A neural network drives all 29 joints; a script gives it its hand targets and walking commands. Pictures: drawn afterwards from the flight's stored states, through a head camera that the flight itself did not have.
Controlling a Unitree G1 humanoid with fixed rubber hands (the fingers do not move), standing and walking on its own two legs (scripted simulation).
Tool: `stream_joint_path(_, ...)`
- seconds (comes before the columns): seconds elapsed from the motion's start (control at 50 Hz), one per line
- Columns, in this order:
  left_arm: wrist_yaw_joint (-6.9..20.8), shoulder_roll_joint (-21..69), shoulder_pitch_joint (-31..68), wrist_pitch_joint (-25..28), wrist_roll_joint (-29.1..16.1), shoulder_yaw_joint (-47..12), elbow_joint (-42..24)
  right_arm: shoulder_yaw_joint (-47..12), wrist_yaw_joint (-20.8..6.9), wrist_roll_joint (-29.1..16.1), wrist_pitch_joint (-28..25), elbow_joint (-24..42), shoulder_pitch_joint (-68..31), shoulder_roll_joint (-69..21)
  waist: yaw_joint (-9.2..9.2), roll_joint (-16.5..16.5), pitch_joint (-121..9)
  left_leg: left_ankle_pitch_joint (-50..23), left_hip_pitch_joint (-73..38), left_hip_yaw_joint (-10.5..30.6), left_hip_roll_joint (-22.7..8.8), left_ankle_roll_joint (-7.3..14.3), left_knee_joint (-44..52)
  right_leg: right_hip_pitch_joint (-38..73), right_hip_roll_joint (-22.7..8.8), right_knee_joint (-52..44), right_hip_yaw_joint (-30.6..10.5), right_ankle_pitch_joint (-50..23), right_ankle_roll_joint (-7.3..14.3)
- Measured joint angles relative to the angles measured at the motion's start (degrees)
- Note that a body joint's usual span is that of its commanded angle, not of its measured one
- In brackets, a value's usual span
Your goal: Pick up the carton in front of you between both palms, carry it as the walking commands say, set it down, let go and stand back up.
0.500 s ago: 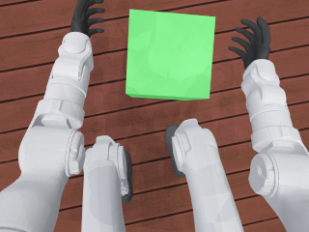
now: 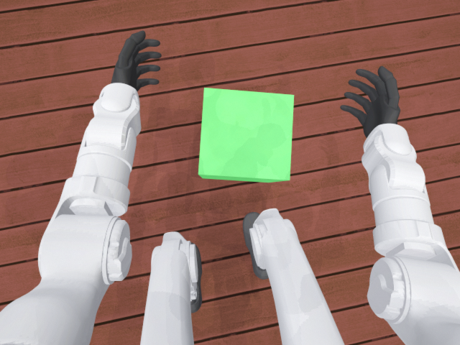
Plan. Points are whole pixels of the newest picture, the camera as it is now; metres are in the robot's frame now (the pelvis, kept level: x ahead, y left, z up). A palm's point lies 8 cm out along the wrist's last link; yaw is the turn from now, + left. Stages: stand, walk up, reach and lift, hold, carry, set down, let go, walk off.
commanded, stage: set down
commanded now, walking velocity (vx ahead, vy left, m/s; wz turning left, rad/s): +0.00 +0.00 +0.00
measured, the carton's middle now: (241, 142) +0.46 -0.10 -0.43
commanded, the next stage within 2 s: let go in 0.20 s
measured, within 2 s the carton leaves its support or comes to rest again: neither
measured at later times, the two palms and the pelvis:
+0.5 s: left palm (68, 116) +0.45 +0.13 +0.02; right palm (444, 135) +0.37 -0.27 +0.03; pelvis +0.05 -0.01 +0.13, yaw +1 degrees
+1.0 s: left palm out of the picture +0.32 +0.21 +0.13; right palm out of the picture +0.26 -0.24 +0.15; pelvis +0.11 -0.01 +0.22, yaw -1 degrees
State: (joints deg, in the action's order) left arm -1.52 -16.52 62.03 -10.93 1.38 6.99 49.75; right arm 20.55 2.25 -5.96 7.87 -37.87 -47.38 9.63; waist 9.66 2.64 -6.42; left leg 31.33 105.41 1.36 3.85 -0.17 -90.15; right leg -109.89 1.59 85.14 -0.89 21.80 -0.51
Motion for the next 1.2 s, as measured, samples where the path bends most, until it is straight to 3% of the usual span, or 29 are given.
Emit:
stream_joint_path(0.22,1.3,1.4,-3.9,1.4,1.8,1.8,1.1,0.4,-1.4,2.1,-1.4,-1.2,3.3,-1.1,-0.19,0.1,-1.5,-3.9,-12.2,0.4,-0.3,0.0,14.3,12.4,-0.1,-13.7,-0.3,-3.1,0.2)
stream_joint_path(0.32,0.5,3.1,-7.3,2.5,3.4,3.2,0.7,-0.4,-2.6,3.8,-2.7,-1.5,6.3,-1.4,-0.61,0.0,-2.1,-5.8,-17.5,0.8,-0.4,-0.2,20.5,17.8,-0.1,-19.6,-0.2,-4.6,0.5)
stream_joint_path(0.48,-3.7,9.0,-24.6,4.0,5.7,4.3,-9.4,-5.3,-6.5,7.4,-4.1,3.9,20.8,-0.7,-2.43,-1.2,-0.7,-8.3,-31.5,1.5,-0.5,-0.6,31.5,31.5,-0.4,-29.2,-0.1,-6.0,1.3)
stream_joint_path(0.58,-4.7,10.3,-36.5,5.6,4.4,3.2,-14.6,-9.7,-8.1,7.1,-4.9,7.0,30.3,1.2,-3.17,-2.1,1.8,-9.3,-43.2,2.0,-0.8,-0.7,38.3,42.9,-0.3,-35.0,0.2,-6.4,1.7)
stream_joint_path(0.7,-3.2,9.3,-46.6,8.1,2.9,1.2,-16.6,-14.3,-8.4,5.6,-6.2,9.9,40.4,2.4,-3.85,-3.1,3.5,-9.7,-56.4,2.3,-1.7,-0.8,44.6,55.8,0.3,-40.8,0.3,-6.5,2.1)
stream_joint_path(0.92,0.3,6.9,-62.5,11.0,1.5,-1.5,-18.2,-19.6,-6.5,4.0,-7.3,15.5,58.0,1.7,-5.14,-4.3,5.9,-11.5,-79.6,2.2,-2.6,-0.2,56.9,78.7,0.8,-52.2,-0.2,-7.8,1.8)
stream_joint_path(1.2,4.5,4.4,-74.8,7.0,-1.1,-4.6,-24.3,-18.3,-6.2,5.9,-3.3,13.5,60.2,2.9,-9.55,-1.2,10.0,-13.2,-98.7,1.5,-2.0,1.7,65.0,98.2,0.0,-61.3,-1.3,-9.8,0.2)
